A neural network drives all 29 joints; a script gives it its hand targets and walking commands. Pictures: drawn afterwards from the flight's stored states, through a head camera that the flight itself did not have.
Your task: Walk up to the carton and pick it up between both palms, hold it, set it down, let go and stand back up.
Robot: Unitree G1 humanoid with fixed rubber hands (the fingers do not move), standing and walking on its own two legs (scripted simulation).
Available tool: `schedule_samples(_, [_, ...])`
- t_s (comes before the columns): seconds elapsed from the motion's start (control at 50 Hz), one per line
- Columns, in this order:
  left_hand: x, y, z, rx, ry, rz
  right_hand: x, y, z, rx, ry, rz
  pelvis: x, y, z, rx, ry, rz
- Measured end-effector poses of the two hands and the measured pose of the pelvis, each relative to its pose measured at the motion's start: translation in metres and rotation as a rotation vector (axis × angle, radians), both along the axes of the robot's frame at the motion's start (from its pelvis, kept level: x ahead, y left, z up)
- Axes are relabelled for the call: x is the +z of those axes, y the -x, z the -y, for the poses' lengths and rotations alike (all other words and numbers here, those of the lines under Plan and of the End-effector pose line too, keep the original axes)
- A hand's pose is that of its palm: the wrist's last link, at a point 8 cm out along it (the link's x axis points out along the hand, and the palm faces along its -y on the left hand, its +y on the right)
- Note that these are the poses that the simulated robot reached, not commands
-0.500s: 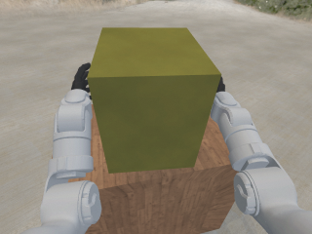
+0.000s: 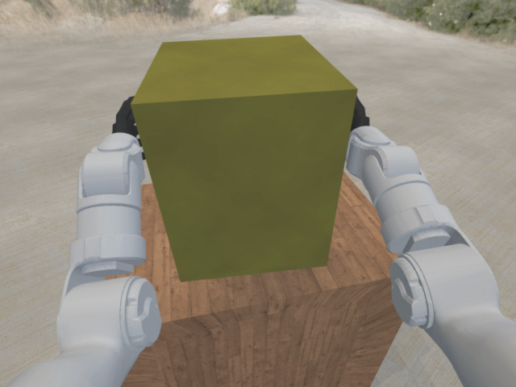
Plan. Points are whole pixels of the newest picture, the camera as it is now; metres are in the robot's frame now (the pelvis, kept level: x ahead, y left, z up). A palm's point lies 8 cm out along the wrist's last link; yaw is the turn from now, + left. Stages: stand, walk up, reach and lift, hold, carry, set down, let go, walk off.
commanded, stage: reach and lift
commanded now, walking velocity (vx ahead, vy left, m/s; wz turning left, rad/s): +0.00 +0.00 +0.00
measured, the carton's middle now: (243, 152) +0.44 +0.01 +0.22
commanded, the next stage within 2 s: hold in 0.64 s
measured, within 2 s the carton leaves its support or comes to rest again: neither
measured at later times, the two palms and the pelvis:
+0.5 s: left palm (125, 125) +0.38 +0.17 +0.30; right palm (363, 121) +0.38 -0.16 +0.29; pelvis +0.01 +0.00 +0.00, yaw -1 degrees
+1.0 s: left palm (119, 113) +0.37 +0.17 +0.32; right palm (371, 98) +0.37 -0.16 +0.33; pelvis +0.00 +0.00 +0.00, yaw -1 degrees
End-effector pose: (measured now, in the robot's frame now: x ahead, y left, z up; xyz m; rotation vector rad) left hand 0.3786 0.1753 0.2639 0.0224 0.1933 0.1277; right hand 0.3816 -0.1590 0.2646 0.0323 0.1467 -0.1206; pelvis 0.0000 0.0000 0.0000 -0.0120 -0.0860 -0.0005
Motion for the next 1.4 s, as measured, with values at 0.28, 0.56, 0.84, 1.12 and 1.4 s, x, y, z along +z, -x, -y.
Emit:
schedule_samples(0.28, [0.01,0.002,0.003,-0.003,-0.006,0.013,0.009,0.003,0.003,-0.005,-0.029,-0.002,-0.001,-0.005,-0.004,-0.005,0.009,-0.016])
schedule_samples(0.56, [0.033,0.003,0.004,-0.003,-0.007,0.02,0.031,0.005,0.004,-0.005,-0.012,-0.007,-0.001,-0.005,-0.004,-0.01,0.01,-0.016])
schedule_samples(0.84, [0.047,0.011,0.004,-0.005,-0.008,0.032,0.049,0.013,0.004,-0.003,0.014,-0.001,-0.001,-0.004,-0.002,-0.007,0.013,-0.037])
schedule_samples(1.12, [0.053,0.01,0.004,-0.016,0.006,0.02,0.069,0.015,0.004,-0.014,0.025,-0.017,-0.001,-0.001,-0.001,-0.01,0.011,-0.061])
schedule_samples(1.4, [0.048,0.008,0.003,-0.013,-0.004,0.018,0.059,0.011,0.004,-0.007,0.031,-0.02,-0.001,-0.003,0.0,-0.002,0.013,-0.064])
